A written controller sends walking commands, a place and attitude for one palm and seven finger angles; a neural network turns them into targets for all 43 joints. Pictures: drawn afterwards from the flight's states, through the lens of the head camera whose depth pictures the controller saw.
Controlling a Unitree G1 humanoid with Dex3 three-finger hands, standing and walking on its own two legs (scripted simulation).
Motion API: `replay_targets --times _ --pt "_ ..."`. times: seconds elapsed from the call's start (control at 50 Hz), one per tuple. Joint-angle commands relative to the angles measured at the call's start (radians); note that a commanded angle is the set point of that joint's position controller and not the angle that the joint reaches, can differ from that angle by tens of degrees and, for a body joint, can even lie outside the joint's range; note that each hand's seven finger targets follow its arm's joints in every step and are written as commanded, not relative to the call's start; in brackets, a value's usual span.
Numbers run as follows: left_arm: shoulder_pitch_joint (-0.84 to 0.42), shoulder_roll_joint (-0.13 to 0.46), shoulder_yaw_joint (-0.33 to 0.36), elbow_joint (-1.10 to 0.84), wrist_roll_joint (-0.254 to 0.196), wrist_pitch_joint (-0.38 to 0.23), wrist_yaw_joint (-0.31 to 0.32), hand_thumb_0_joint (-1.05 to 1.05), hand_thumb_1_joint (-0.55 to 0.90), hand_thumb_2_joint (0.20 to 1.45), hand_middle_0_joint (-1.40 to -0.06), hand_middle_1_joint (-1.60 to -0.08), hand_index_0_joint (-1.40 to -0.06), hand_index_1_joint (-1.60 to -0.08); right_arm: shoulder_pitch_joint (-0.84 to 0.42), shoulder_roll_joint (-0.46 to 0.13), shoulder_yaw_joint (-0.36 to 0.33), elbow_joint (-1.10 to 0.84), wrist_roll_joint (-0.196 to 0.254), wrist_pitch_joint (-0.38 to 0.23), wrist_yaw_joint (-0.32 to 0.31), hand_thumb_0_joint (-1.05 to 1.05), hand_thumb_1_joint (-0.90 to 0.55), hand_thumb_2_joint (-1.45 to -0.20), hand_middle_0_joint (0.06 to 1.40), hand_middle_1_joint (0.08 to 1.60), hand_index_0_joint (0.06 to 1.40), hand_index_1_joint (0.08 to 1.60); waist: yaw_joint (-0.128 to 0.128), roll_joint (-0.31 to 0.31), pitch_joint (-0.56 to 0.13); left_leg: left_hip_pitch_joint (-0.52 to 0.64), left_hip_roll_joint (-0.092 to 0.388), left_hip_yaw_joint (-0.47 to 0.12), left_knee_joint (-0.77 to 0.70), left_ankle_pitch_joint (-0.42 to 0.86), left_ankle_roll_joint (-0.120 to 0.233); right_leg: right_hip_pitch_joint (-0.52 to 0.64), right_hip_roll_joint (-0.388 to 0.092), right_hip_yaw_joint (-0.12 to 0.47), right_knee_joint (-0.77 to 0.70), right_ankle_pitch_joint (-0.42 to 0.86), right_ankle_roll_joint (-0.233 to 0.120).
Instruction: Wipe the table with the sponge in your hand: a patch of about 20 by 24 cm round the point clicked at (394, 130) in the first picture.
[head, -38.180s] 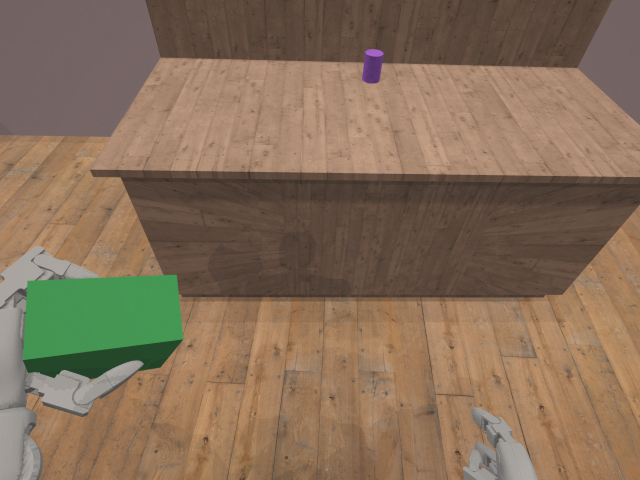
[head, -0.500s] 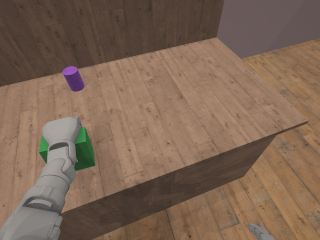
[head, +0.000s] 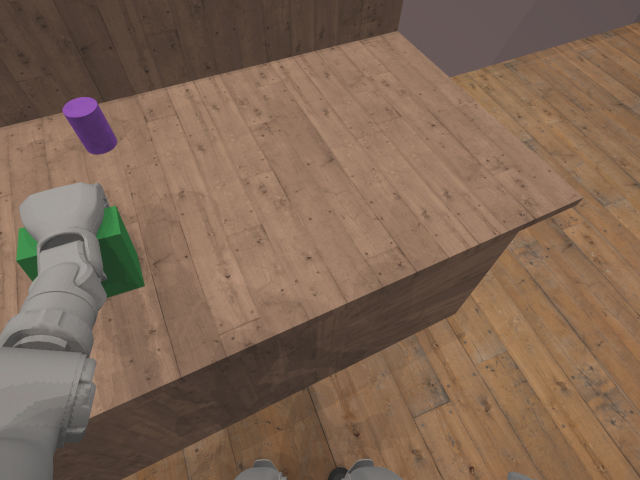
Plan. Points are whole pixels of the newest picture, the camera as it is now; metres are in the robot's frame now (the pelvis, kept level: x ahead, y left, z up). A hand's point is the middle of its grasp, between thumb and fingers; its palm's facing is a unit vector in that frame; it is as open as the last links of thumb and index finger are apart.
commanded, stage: wipe forward along the first lane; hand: left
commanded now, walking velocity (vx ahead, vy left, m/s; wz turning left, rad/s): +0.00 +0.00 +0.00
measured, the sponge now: (91, 267) +0.41 +0.33 -0.03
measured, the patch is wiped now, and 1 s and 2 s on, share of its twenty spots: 0.40 0.50 0.70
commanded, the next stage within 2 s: slide across to the middle lane in 0.62 s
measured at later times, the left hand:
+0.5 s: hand (75, 210) +0.48 +0.35 +0.02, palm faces -0.13 +0.01 -0.99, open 10.2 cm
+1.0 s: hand (75, 199) +0.49 +0.35 +0.02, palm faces -0.12 +0.04 -0.99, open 10.3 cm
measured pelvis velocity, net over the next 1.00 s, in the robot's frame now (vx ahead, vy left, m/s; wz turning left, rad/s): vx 0.03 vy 0.04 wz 0.00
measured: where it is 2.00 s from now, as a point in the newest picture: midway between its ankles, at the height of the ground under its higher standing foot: outside the picture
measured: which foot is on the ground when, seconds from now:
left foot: down 0.00-1.00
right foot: down 0.00-1.00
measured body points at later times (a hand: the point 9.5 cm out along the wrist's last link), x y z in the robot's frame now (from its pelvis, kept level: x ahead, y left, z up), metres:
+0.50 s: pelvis +0.02 +0.03 -0.01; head +0.11 +0.05 +0.43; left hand +0.48 +0.35 +0.08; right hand +0.07 -0.24 -0.13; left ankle +0.04 +0.10 -0.70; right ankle +0.06 -0.07 -0.70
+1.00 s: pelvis +0.03 +0.04 +0.00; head +0.12 +0.07 +0.44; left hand +0.50 +0.35 +0.08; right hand +0.04 -0.22 -0.13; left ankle +0.04 +0.10 -0.70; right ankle +0.06 -0.07 -0.70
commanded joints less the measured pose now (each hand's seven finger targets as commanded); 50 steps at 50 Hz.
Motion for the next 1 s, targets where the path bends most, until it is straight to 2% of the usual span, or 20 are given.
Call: replay_targets --times 0.0,0.04,0.1,0.16,0.22,0.24,0.28,0.3,0.34,0.38,0.42,0.44,0.52,0.58,0.68,0.74,0.8,0.88,0.96,0.98 --pt "-0.346 0.304 0.031 -0.058 0.041 0.033 0.028 0.0 0.1 1.3 -1.2 -1.6 -1.2 -1.6 0.038 -0.158 -0.042 -0.086 -0.002 -0.038 -0.009 0.0 -0.9 -0.9 0.2 0.3 0.2 0.3 -0.029 -0.033 -0.259 -0.008 -0.007 -0.025 -0.077 -0.119 0.024 0.226 -0.083 0.182 -0.159 -0.141 0.035" --pt "-0.341 0.288 0.019 -0.047 0.032 0.031 0.023 0.0 0.1 1.3 -1.2 -1.6 -1.2 -1.6 0.056 -0.156 -0.042 -0.092 -0.001 -0.042 -0.007 0.0 -0.9 -0.9 0.2 0.3 0.2 0.3 -0.028 -0.049 -0.278 -0.011 -0.004 -0.025 -0.071 -0.112 0.024 0.23 -0.084 0.171 -0.148 -0.121 0.038" --pt "-0.33 0.332 0.059 -0.033 0.025 0.028 0.011 0.0 0.1 1.3 -1.2 -1.6 -1.2 -1.6 0.071 -0.162 -0.042 -0.087 -0.004 -0.039 -0.003 0.0 -0.9 -0.9 0.2 0.3 0.2 0.3 -0.017 -0.049 -0.329 -0.006 -0.002 -0.026 -0.062 -0.055 0.024 0.261 -0.075 0.163 -0.122 -0.028 0.036" --pt "-0.33 0.278 0.004 -0.023 0.042 0.025 -0.004 0.0 0.1 1.3 -1.2 -1.6 -1.2 -1.6 0.092 -0.157 -0.041 -0.091 -0.003 -0.038 0.003 0.0 -0.9 -0.9 0.2 0.3 0.2 0.3 -0.033 -0.036 -0.305 0.017 0.0 -0.03 -0.065 -0.038 0.025 0.218 -0.069 0.141 -0.118 -0.007 0.037" --pt "-0.335 0.321 0.041 -0.032 0.053 0.016 -0.004 0.0 0.1 1.3 -1.2 -1.6 -1.2 -1.6 0.11 -0.164 -0.043 -0.084 -0.008 -0.032 0.008 0.0 -0.9 -0.9 0.2 0.3 0.2 0.3 -0.026 -0.027 -0.323 0.042 0.002 -0.035 -0.061 0.007 0.028 0.199 -0.058 0.121 -0.102 0.029 0.034" --pt "-0.33 0.296 0.025 -0.038 0.054 0.012 -0.003 0.0 0.1 1.3 -1.2 -1.6 -1.2 -1.6 0.113 -0.161 -0.044 -0.09 -0.01 -0.029 0.009 0.0 -0.9 -0.9 0.2 0.3 0.2 0.3 -0.027 -0.017 -0.328 0.051 0.001 -0.036 -0.061 0.019 0.027 0.19 -0.055 0.114 -0.098 0.038 0.033" --pt "-0.357 0.266 0.0 -0.026 0.06 0.008 0.002 0.0 0.1 1.3 -1.2 -1.6 -1.2 -1.6 0.118 -0.16 -0.044 -0.084 -0.011 -0.029 0.012 0.0 -0.9 -0.9 0.2 0.3 0.2 0.3 -0.045 -0.013 -0.293 0.05 0.004 -0.039 -0.061 0.001 0.025 0.142 -0.053 0.104 -0.099 0.007 0.033" --pt "-0.368 0.288 0.03 -0.016 0.057 0.005 0.006 0.0 0.1 1.3 -1.2 -1.6 -1.2 -1.6 0.119 -0.164 -0.046 -0.072 -0.013 -0.028 0.014 0.0 -0.9 -0.9 0.2 0.3 0.2 0.3 -0.046 -0.026 -0.275 0.053 0.011 -0.045 -0.058 0.008 0.026 0.122 -0.05 0.099 -0.096 0.006 0.031" --pt "-0.37 0.299 0.033 -0.005 0.061 0.01 0.014 0.0 0.1 1.3 -1.2 -1.6 -1.2 -1.6 0.129 -0.168 -0.045 -0.077 -0.016 -0.024 0.014 0.0 -0.9 -0.9 0.2 0.3 0.2 0.3 -0.049 -0.046 -0.288 0.054 0.01 -0.047 -0.052 0.019 0.027 0.118 -0.047 0.088 -0.088 0.012 0.032" --pt "-0.405 0.271 0.006 -0.002 0.067 0.014 0.019 0.0 0.1 1.3 -1.2 -1.6 -1.2 -1.6 0.133 -0.165 -0.046 -0.077 -0.017 -0.023 0.016 0.0 -0.9 -0.9 0.2 0.3 0.2 0.3 -0.061 -0.034 -0.286 0.067 0.011 -0.052 -0.053 0.024 0.024 0.09 -0.047 0.081 -0.085 0.008 0.033" --pt "-0.413 0.262 0.003 0.005 0.064 0.02 0.018 0.0 0.1 1.3 -1.2 -1.6 -1.2 -1.6 0.141 -0.165 -0.05 -0.071 -0.019 -0.02 0.02 0.0 -0.9 -0.9 0.2 0.3 0.2 0.3 -0.058 -0.001 -0.307 0.1 0.014 -0.053 -0.052 0.051 0.022 0.077 -0.044 0.072 -0.081 0.013 0.031" --pt "-0.426 0.292 0.021 0.015 0.069 0.027 0.019 0.0 0.1 1.3 -1.2 -1.6 -1.2 -1.6 0.144 -0.169 -0.048 -0.068 -0.02 -0.017 0.021 0.0 -0.9 -0.9 0.2 0.3 0.2 0.3 -0.058 -0.006 -0.309 0.098 0.015 -0.055 -0.052 0.052 0.022 0.076 -0.044 0.072 -0.08 0.012 0.031" --pt "-0.466 0.306 0.02 0.029 0.077 0.042 0.01 0.0 0.1 1.3 -1.2 -1.6 -1.2 -1.6 0.158 -0.172 -0.047 -0.063 -0.024 -0.01 0.024 0.0 -0.9 -0.9 0.2 0.3 0.2 0.3 -0.063 0.01 -0.34 0.122 0.018 -0.063 -0.045 0.095 0.017 0.066 -0.041 0.063 -0.066 0.035 0.03" --pt "-0.485 0.272 -0.013 0.048 0.087 0.05 -0.001 0.0 0.1 1.3 -1.2 -1.6 -1.2 -1.6 0.158 -0.171 -0.045 -0.066 -0.026 -0.006 0.026 0.0 -0.9 -0.9 0.2 0.3 0.2 0.3 -0.077 0.021 -0.313 0.13 0.02 -0.07 -0.047 0.074 0.014 0.023 -0.038 0.056 -0.07 0.001 0.029" --pt "-0.515 0.3 0.008 0.064 0.098 0.044 -0.005 0.0 0.1 1.3 -1.2 -1.6 -1.2 -1.6 0.174 -0.178 -0.047 -0.063 -0.035 -0.003 0.026 0.0 -0.9 -0.9 0.2 0.3 0.2 0.3 -0.08 0.025 -0.323 0.137 0.026 -0.084 -0.036 0.077 0.009 -0.015 -0.033 0.044 -0.052 -0.013 0.025" --pt "-0.503 0.257 -0.005 0.021 0.085 0.03 -0.008 0.0 0.1 1.3 -1.2 -1.6 -1.2 -1.6 0.184 -0.168 -0.056 -0.07 -0.037 -0.003 0.031 0.0 -0.9 -0.9 0.2 0.3 0.2 0.3 -0.065 0.063 -0.39 0.201 0.031 -0.09 -0.032 0.144 -0.002 -0.004 -0.028 0.038 -0.045 0.018 0.022" --pt "-0.546 0.176 -0.041 -0.05 0.063 0.021 -0.006 0.0 0.1 1.3 -1.2 -1.6 -1.2 -1.6 0.178 -0.158 -0.066 -0.061 -0.038 -0.002 0.035 0.0 -0.9 -0.9 0.2 0.3 0.2 0.3 -0.075 0.091 -0.421 0.289 0.049 -0.117 -0.042 0.193 -0.022 -0.031 -0.024 0.032 -0.048 0.027 0.022" --pt "-0.569 0.123 -0.056 -0.062 0.019 0.038 0.012 0.0 0.1 1.3 -1.2 -1.6 -1.2 -1.6 0.165 -0.152 -0.07 -0.04 -0.034 -0.002 0.039 0.0 -0.9 -0.9 0.2 0.3 0.2 0.3 -0.079 0.079 -0.391 0.328 0.058 -0.138 -0.072 0.167 -0.029 -0.04 -0.023 0.022 -0.067 0.007 0.027" --pt "-0.619 0.042 -0.114 -0.037 -0.011 0.062 0.014 0.0 0.1 1.3 -1.2 -1.6 -1.2 -1.6 0.152 -0.147 -0.069 -0.007 -0.031 -0.008 0.04 0.0 -0.9 -0.9 0.2 0.3 0.2 0.3 -0.108 0.066 -0.331 0.339 0.061 -0.149 -0.1 0.128 -0.031 -0.053 -0.027 0.019 -0.085 0.001 0.031" --pt "-0.604 0.032 -0.119 -0.032 -0.016 0.071 0.012 0.0 0.1 1.3 -1.2 -1.6 -1.2 -1.6 0.147 -0.146 -0.066 -0.008 -0.029 -0.009 0.041 0.0 -0.9 -0.9 0.2 0.3 0.2 0.3 -0.1 0.076 -0.327 0.33 0.054 -0.139 -0.109 0.112 -0.027 -0.031 -0.028 0.022 -0.095 -0.005 0.03"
